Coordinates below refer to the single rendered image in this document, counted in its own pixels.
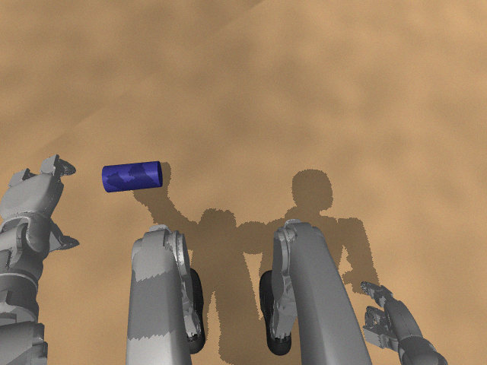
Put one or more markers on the right robot arm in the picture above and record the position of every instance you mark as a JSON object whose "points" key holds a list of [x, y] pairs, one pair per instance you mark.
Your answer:
{"points": [[419, 351]]}

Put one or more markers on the left robot hand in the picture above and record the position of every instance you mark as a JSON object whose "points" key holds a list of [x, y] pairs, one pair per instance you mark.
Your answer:
{"points": [[40, 194]]}

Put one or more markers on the right robot foot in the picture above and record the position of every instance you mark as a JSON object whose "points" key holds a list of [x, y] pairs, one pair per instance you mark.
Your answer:
{"points": [[276, 345]]}

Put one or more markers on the left robot foot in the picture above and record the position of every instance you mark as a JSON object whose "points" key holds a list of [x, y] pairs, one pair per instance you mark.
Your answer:
{"points": [[197, 341]]}

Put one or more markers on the left robot arm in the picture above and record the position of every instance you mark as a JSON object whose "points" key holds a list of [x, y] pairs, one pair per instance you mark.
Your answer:
{"points": [[24, 244]]}

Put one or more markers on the right robot hand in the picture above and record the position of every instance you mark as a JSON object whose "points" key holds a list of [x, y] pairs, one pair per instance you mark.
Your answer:
{"points": [[393, 324]]}

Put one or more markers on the can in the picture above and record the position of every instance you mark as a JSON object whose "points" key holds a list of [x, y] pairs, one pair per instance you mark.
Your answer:
{"points": [[132, 176]]}

